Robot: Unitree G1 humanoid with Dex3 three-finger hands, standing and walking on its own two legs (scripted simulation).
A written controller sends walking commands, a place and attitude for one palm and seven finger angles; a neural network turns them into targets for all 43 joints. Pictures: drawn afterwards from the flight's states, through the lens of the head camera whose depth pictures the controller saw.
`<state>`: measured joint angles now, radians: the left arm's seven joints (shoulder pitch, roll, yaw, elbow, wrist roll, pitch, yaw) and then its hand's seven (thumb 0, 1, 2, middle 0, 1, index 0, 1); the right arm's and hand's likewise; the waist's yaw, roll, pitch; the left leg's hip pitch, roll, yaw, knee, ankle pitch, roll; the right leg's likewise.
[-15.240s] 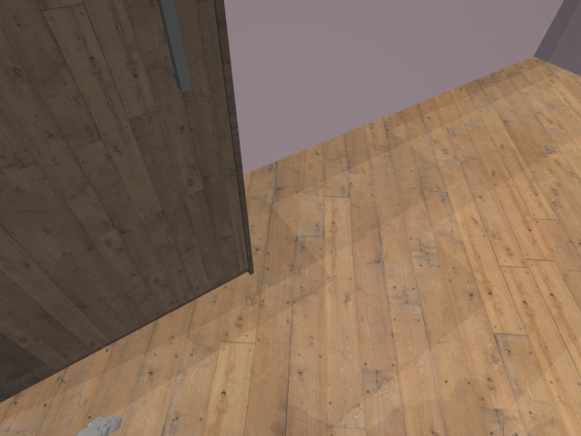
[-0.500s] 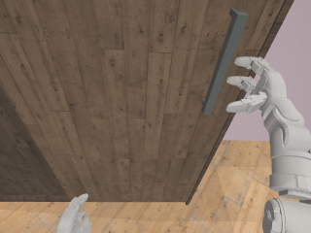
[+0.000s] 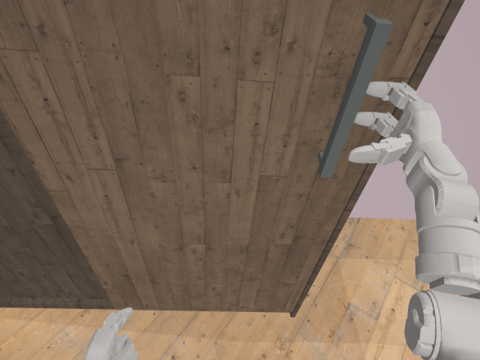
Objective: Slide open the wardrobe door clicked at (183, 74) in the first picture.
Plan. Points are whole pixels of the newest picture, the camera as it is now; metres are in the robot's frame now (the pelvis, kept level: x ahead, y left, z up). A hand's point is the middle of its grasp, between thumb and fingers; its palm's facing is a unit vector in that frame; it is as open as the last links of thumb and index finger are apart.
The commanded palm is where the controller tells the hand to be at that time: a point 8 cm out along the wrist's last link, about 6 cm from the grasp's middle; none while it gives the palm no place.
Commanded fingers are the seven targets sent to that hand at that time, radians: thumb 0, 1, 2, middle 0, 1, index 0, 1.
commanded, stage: feel for the door with the fingertips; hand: right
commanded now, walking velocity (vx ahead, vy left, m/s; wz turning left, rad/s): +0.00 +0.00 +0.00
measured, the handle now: (344, 106) +0.47 -0.13 +0.24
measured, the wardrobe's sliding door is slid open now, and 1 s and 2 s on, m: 0.00 0.00 0.00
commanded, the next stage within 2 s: slide the fingers in behind the handle in 0.24 s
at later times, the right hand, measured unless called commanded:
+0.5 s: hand (369, 121) +0.42 -0.16 +0.24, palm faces -0.02 +1.00 -0.01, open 13.9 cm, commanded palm +0.40 -0.21 +0.24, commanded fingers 0.00 0.50 -0.30 0.30 1.20 0.30 1.20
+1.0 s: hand (357, 127) +0.40 -0.14 +0.24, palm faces -0.03 +1.00 -0.01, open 14.1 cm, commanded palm +0.38 -0.18 +0.24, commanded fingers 0.00 0.50 -0.30 0.30 1.20 0.30 1.20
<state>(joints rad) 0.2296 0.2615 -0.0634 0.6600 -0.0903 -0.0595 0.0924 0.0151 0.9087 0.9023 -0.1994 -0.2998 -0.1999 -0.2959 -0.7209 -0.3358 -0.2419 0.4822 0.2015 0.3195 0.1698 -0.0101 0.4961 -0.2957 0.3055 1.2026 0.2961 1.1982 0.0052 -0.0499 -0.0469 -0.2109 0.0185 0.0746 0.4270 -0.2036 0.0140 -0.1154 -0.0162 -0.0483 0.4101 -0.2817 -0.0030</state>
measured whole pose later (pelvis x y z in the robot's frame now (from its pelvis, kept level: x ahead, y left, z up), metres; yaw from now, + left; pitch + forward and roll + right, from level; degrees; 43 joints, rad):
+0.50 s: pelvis -0.01 +0.00 +0.00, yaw +0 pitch +0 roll +0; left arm 0.27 0.26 -0.06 0.67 -0.09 -0.09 0.09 0.02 0.91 0.90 -0.20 -0.30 -0.20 -0.30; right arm -0.80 -0.34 -0.24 0.62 0.19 0.24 0.17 -0.01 0.50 -0.30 0.33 1.22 0.31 1.20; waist 0.02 -0.05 -0.05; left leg -0.24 0.02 0.07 0.42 -0.19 0.01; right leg -0.14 -0.01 -0.06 0.41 -0.27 -0.01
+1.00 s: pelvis +0.00 +0.00 +0.00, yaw +0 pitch -1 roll +0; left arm 0.19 0.25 -0.07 0.65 -0.08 -0.06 0.08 0.02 0.91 0.90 -0.20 -0.30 -0.20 -0.30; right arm -0.71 -0.26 -0.18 0.41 0.19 0.35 0.11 -0.01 0.50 -0.30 0.31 1.20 0.28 1.19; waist -0.01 -0.05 -0.05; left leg -0.21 0.02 0.07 0.43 -0.21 0.01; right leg -0.11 -0.01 -0.05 0.41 -0.28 -0.01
